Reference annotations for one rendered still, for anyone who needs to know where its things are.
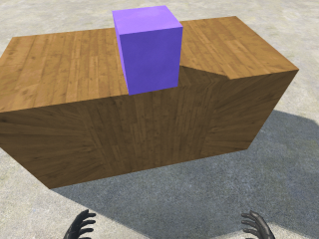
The carton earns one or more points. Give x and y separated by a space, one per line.
149 41

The robot right hand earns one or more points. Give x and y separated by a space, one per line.
262 229

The pedestal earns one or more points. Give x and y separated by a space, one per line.
67 117

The robot left hand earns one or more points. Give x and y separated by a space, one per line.
75 231

